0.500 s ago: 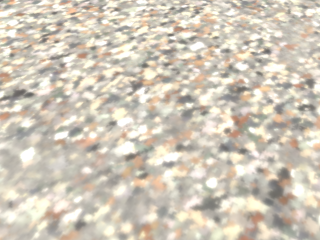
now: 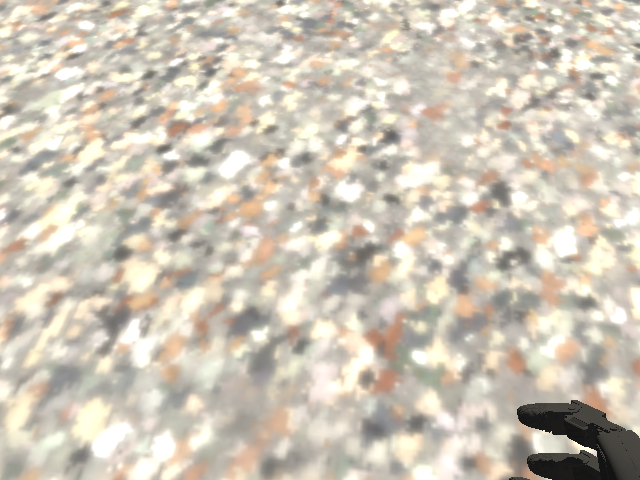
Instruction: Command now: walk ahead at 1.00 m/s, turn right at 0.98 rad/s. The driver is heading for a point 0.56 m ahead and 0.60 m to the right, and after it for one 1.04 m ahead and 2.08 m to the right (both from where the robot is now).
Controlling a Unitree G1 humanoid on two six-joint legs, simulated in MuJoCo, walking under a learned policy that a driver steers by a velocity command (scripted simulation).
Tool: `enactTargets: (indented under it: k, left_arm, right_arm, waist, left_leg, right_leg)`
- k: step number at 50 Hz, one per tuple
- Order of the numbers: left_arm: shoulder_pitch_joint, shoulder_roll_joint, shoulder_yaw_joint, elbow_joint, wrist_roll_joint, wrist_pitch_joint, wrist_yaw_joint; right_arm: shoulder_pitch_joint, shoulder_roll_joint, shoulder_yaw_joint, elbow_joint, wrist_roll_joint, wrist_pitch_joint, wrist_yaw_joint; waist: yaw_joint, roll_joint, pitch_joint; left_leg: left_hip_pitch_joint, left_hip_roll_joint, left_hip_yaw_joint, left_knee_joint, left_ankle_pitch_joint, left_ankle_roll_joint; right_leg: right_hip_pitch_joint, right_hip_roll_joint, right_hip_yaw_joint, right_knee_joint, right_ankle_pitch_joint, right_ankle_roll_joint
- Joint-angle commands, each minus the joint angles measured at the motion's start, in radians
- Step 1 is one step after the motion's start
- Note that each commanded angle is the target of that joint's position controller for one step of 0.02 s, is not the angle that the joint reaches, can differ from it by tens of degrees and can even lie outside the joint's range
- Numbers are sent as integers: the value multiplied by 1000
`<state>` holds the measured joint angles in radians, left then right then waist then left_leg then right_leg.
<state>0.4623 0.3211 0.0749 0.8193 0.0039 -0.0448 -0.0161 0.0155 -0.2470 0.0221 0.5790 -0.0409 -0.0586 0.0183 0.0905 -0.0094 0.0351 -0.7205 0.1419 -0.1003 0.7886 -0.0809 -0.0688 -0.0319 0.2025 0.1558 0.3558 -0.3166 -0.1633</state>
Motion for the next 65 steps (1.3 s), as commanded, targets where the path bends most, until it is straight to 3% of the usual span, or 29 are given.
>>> enactTargets:
  k: [1, 4, 5, 6, 7, 8, 10, 14, 23, 27, 28, 29, 30, 31, 32, 34, 36, 39, 41, 42, 45, 47, 48, 49, 50, 52, 55, 60, 65]
  left_arm:
    - [-92, 183, 53, -94, -9, -28, -2]
    - [-98, 222, 63, -97, 2, -22, 8]
    - [-139, 247, 67, -102, 6, -24, 4]
    - [-178, 176, 45, -124, 9, -36, 0]
    - [-161, 2, 0, -176, -9, -42, 5]
    - [-83, 30, -16, -210, -22, -34, 7]
    - [-204, 109, -5, -178, 22, -2, -5]
    - [-306, 40, -25, -233, 35, 47, -56]
    - [-573, 27, -56, -325, 25, 53, -92]
    - [-324, 94, -25, -246, 21, 44, -63]
    - [-115, 137, 2, -182, 18, 38, -48]
    - [30, 175, 35, -118, 13, 34, -21]
    - [-61, 253, 57, -122, -9, 46, 0]
    - [-79, 325, 70, -174, 25, 63, -3]
    - [-54, 282, 71, -173, 21, 62, 7]
    - [-101, 206, 51, -130, 17, 35, 21]
    - [-157, 161, 28, -134, 10, 3, 29]
    - [-161, 170, 27, -121, 4, -20, 19]
    - [-161, 171, 35, -106, 0, -9, 14]
    - [-147, 89, 28, -132, -88, -11, 37]
    - [-75, 142, 40, -78, -52, 12, 64]
    - [-91, 113, 36, -79, -40, 18, 64]
    - [-131, 67, 20, -111, -22, 20, 60]
    - [3, -54, -14, -126, 8, 24, 53]
    - [167, 41, -14, -127, -32, 23, 32]
    - [-79, 136, 8, -149, -35, 62, 36]
    - [-146, 76, 0, -178, -24, 82, 46]
    - [-181, -7, -36, -166, -5, 61, 49]
    - [-261, 31, -21, -176, 2, 89, 32]
  right_arm:
    - [-49, -99, -25, -59, 23, -6, 3]
    - [94, -187, -61, -19, 22, -13, -18]
    - [272, -224, -81, 20, 22, -18, -32]
    - [493, -288, -107, 59, 3, -23, -55]
    - [562, -362, -121, 73, -40, -25, -63]
    - [421, -367, -131, 57, -29, -20, -51]
    - [268, -186, -97, 40, -11, -10, -40]
    - [346, -123, -78, 152, 13, -38, -25]
    - [412, -178, -88, 234, 8, -63, -25]
    - [413, -288, -115, 220, 5, -14, -54]
    - [360, -302, -120, 195, 3, 2, -53]
    - [336, -279, -120, 181, -1, 9, -42]
    - [326, -128, -85, 133, -18, 4, -22]
    - [320, -164, -84, 8, 9, -19, -21]
    - [229, -192, -78, -4, 3, -47, -20]
    - [201, -177, -67, 10, -3, -54, -24]
    - [244, -172, -64, 30, -31, -12, -25]
    - [143, -122, -48, -19, -17, 13, -21]
    - [91, -77, -28, -38, -1, 10, -14]
    - [-73, -50, -37, -91, 28, -47, -27]
    - [-43, -121, -77, -88, 54, -76, -31]
    - [93, -159, -105, -63, 37, -78, -40]
    - [262, -180, -111, -28, 21, -75, -39]
    - [340, -207, -99, -10, -9, -70, -28]
    - [341, -220, -107, 2, 2, -66, -7]
    - [135, -118, -88, -62, 12, -33, -20]
    - [81, -111, -69, -16, 12, -15, -19]
    - [73, -141, -88, 56, 29, -7, -8]
    - [60, -136, -79, 70, 43, 30, -12]
  waist:
    - [-32, -26, 8]
    - [-101, -33, -98]
    - [-217, -6, -189]
    - [-316, 45, -302]
    - [-272, 320, -361]
    - [-156, 449, -385]
    - [-152, 119, -142]
    - [-113, 112, -11]
    - [-107, 35, 120]
    - [55, 134, -68]
    - [145, 141, -153]
    - [186, 61, -203]
    - [56, -189, -131]
    - [22, -196, -323]
    - [47, -13, -262]
    - [-58, 117, -35]
    - [-138, 133, 30]
    - [-145, 109, 68]
    - [-119, 49, 18]
    - [-44, 135, 6]
    - [-42, -32, -83]
    - [-134, -99, -174]
    - [-218, -105, -284]
    - [-156, 188, -437]
    - [-99, 311, -628]
    - [-133, 78, -360]
    - [-58, 39, -113]
    - [-55, 115, -223]
    - [-58, 137, -141]
  left_leg:
    - [358, -88, 87, -170, 178, 17]
    - [525, -151, 70, -249, -5, 37]
    - [718, -152, 91, -256, -78, 46]
    - [969, -21, -25, -234, -293, 70]
    - [1150, 258, -462, -396, -683, 107]
    - [1094, 339, -866, -572, -815, 177]
    - [827, 233, -491, -539, -669, 174]
    - [656, 145, -100, -585, -221, 126]
    - [689, 55, 376, -668, 474, 67]
    - [804, 124, 381, -234, 1232, 62]
    - [714, 142, 353, 21, 1204, 86]
    - [500, 78, 348, 372, 735, 85]
    - [161, -113, 327, 742, -349, 62]
    - [-136, -180, 107, 921, -418, 34]
    - [-196, -113, 15, 838, -332, 41]
    - [-99, -48, 17, 630, -293, 33]
    - [31, -17, 20, 515, -334, -2]
    - [166, -32, 91, 248, -262, -32]
    - [318, -97, 133, 40, -15, 0]
    - [375, -185, 87, -119, 45, -13]
    - [475, -230, 62, -341, 287, 5]
    - [644, -224, 84, -389, 421, 41]
    - [857, -99, 4, -323, 559, 99]
    - [1129, 220, -304, -169, 1152, 260]
    - [1217, 404, -699, -226, 779, 414]
    - [908, 240, -471, -356, 303, 361]
    - [498, 88, -235, -452, 304, 298]
    - [448, 58, -73, -455, 553, 320]
    - [310, 44, -98, -504, -226, 260]
  right_leg:
    - [-276, -202, 215, -137, 421, -82]
    - [-113, -213, 250, 104, 677, -20]
    - [-151, -180, 213, 328, 725, 6]
    - [-306, -134, 159, 640, 566, 27]
    - [-603, -28, 58, 947, -216, 40]
    - [-747, -78, 1, 1076, -164, 32]
    - [-757, -203, -61, 1032, 12, 44]
    - [-754, -293, -76, 966, 60, 75]
    - [-642, -228, -315, 482, 310, 14]
    - [-301, -93, -364, 414, 140, -58]
    - [-77, -77, -314, 379, 90, -92]
    - [187, -94, -214, 286, 68, -124]
    - [272, -275, 99, 276, 142, -167]
    - [514, -420, 590, 69, 2, -357]
    - [442, -450, 653, -71, -79, -316]
    - [112, -383, 507, -120, 76, -253]
    - [-113, -318, 367, -115, 344, -233]
    - [-315, -227, 205, -86, 791, -181]
    - [-373, -131, 107, -18, 872, -93]
    - [-429, -115, 194, -2, 635, -50]
    - [-225, -131, 234, 94, 518, 23]
    - [-164, -103, 189, 334, 611, 99]
    - [-238, -87, 145, 600, 435, 152]
    - [-462, 40, 102, 1022, -495, 203]
    - [-569, -24, 176, 1229, -409, 207]
    - [-629, -134, 48, 1199, -220, 240]
    - [-527, -185, -15, 1001, -177, 230]
    - [-300, -222, -86, 522, -33, 229]
    - [-128, -210, -121, 234, 122, 160]
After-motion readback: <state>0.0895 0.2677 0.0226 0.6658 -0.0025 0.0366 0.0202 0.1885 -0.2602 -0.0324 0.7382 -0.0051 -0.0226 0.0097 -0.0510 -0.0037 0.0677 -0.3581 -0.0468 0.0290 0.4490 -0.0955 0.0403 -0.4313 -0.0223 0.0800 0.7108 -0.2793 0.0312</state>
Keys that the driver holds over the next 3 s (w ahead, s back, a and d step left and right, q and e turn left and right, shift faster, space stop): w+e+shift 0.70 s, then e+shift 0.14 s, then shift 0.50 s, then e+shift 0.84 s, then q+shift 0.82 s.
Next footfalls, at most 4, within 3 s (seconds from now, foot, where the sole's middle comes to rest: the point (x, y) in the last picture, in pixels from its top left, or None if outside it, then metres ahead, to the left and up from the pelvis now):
0.12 left None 0.33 0.19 -0.77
0.58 right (415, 404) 0.64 -0.13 -0.77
0.96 left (478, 274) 1.01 -0.29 -0.77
1.34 right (529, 349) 0.81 -0.40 -0.77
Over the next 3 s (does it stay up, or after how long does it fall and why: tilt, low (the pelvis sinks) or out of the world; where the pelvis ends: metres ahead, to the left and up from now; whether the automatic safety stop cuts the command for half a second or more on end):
stays up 0.83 -0.32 0.01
